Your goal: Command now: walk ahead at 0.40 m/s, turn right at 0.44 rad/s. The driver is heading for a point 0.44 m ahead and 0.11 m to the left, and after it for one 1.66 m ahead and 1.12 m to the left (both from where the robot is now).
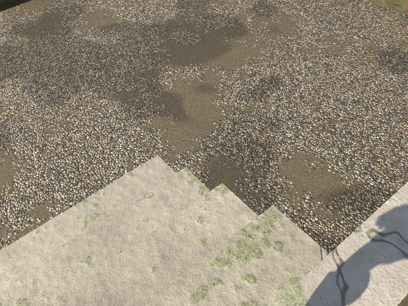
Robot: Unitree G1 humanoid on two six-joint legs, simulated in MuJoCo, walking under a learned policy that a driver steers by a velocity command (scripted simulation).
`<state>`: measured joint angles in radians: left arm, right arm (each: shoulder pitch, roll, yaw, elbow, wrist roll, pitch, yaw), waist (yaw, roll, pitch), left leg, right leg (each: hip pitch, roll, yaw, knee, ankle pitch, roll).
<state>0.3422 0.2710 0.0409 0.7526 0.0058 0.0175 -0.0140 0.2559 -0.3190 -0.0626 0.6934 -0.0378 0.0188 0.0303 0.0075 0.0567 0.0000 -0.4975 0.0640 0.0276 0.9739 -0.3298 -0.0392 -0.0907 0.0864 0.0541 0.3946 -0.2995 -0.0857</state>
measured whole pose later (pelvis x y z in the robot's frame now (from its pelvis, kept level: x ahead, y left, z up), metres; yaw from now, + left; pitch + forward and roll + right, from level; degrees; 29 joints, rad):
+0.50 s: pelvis +0.21 +0.01 +0.00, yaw -3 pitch -1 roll +0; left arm 0.20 0.29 0.04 0.79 0.03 0.00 -0.01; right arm 0.46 -0.24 -0.03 0.82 0.00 -0.05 0.02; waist -0.03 -0.05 0.02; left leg -0.10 -0.09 0.05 0.34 -0.22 0.10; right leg -0.59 -0.05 0.06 1.04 -0.18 -0.02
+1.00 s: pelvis +0.42 -0.05 -0.03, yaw +12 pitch +0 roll -1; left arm 0.31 0.25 0.07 0.91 -0.06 -0.06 -0.04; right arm 0.26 -0.29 -0.08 0.74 0.05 0.07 0.03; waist 0.02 0.04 -0.01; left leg -0.62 0.00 -0.03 1.13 -0.20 0.07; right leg -0.32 -0.03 -0.12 0.72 -0.41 -0.02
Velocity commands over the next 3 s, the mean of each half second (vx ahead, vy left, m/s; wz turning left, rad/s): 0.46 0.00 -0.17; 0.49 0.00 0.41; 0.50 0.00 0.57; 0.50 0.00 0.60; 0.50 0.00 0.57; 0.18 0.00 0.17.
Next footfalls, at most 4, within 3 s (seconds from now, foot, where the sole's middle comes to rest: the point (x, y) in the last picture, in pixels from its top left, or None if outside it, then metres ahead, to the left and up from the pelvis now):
0.26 left None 0.23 0.07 -0.78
0.78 right None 0.47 -0.16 -0.78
1.28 left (197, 301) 0.61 0.13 -0.96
1.76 right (211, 232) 1.01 0.08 -1.13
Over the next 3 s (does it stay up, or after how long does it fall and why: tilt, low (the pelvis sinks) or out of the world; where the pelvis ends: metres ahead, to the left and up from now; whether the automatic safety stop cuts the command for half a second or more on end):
stays up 1.08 0.55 -0.57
